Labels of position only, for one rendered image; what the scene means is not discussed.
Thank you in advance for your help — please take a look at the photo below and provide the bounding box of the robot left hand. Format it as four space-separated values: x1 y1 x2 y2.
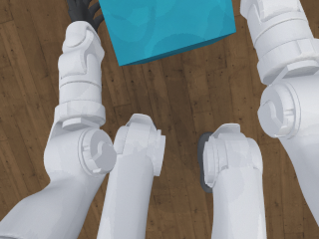
67 0 105 34

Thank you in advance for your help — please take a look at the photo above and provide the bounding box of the robot left upper arm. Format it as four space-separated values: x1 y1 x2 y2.
0 126 117 239

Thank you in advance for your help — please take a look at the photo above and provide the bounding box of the robot right foot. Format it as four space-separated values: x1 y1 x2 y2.
197 131 214 193

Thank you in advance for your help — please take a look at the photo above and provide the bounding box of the right robot forearm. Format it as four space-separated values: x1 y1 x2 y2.
239 0 319 86

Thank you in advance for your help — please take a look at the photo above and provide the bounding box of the carton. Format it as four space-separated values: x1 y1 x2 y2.
99 0 236 66

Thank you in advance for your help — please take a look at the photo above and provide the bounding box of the robot right thigh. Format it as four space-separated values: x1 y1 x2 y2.
202 132 267 239

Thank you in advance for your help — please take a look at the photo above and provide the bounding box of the robot right upper arm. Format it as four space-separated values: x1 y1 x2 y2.
257 74 319 226

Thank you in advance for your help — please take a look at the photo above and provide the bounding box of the left robot forearm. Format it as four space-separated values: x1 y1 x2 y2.
47 21 106 144

